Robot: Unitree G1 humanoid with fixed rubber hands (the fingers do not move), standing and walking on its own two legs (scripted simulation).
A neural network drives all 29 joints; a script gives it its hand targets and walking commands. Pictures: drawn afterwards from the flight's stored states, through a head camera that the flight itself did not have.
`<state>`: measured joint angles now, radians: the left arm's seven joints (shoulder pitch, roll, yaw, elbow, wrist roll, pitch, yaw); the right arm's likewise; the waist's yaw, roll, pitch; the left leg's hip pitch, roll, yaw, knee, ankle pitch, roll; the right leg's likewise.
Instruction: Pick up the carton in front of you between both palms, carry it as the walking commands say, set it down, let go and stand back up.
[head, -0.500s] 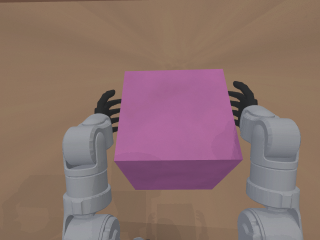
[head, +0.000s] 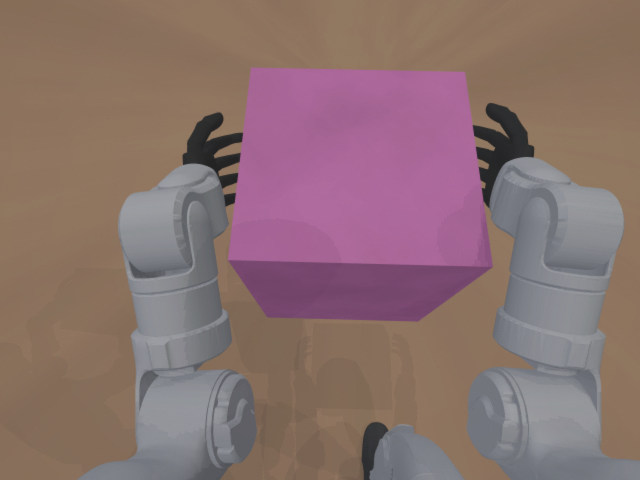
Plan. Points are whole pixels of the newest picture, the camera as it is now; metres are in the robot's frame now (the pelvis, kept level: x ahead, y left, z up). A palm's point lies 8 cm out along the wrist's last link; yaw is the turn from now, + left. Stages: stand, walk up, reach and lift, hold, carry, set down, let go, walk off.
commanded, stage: carry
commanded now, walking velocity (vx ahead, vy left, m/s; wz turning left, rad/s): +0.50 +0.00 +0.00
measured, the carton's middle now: (348, 216) +0.41 +0.00 +0.06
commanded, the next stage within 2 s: none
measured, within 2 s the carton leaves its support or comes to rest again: neither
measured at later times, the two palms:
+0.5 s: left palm out of the picture +0.72 +0.16 +0.19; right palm out of the picture +0.70 -0.14 +0.19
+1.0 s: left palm out of the picture +0.92 +0.17 +0.23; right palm out of the picture +0.95 -0.12 +0.23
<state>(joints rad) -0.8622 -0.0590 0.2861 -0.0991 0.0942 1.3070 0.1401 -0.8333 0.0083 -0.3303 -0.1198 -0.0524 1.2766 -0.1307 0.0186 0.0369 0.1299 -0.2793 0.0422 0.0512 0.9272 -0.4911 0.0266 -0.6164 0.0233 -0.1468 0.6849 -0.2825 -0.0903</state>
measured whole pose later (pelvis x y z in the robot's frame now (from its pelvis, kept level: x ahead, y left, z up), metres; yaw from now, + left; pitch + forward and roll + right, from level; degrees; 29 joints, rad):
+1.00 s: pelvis +0.53 +0.00 +0.08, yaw +0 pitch +5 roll +1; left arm -0.87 -0.02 0.30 -0.08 0.06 1.35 0.15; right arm -0.92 0.01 -0.32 -0.04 -0.09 1.33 -0.14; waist 0.06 0.01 0.13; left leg -0.44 0.00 0.01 0.66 -0.47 -0.01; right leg -0.44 0.01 -0.11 0.50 -0.26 -0.08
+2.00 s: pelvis +0.58 +0.03 +0.08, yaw +0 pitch +0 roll +0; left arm -0.69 0.01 0.17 0.28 0.06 1.26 0.12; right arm -0.69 -0.02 -0.20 0.29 -0.07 1.23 -0.11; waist 0.01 0.00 -0.09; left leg -0.23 -0.01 0.04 0.52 -0.40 0.02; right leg -0.27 -0.01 -0.10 0.55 -0.38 -0.02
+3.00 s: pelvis +0.56 +0.03 +0.08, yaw +0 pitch +0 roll +0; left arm -0.70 0.01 0.18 0.26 0.06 1.27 0.12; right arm -0.70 -0.02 -0.20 0.27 -0.07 1.24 -0.11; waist 0.00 0.00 -0.06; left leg -0.26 -0.01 0.04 0.52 -0.36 0.03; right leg -0.30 -0.01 -0.10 0.54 -0.34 -0.03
